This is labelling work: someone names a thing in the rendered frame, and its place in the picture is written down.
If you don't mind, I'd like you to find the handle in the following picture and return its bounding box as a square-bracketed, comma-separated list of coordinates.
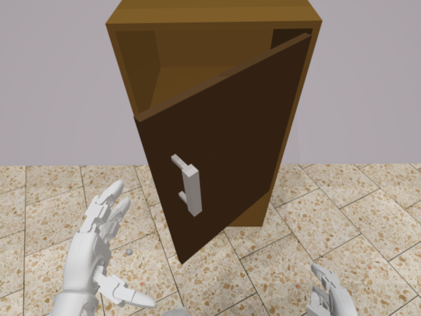
[171, 154, 202, 217]

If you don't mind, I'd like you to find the left robot forearm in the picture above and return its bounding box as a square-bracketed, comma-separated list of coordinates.
[48, 290, 99, 316]

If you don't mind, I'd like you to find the cupboard door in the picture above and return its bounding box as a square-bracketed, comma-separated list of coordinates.
[134, 33, 312, 265]

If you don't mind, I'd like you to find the robot right hand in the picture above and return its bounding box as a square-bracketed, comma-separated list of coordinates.
[307, 263, 359, 316]

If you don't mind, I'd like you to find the robot left hand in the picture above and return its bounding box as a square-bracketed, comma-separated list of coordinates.
[62, 179, 157, 309]

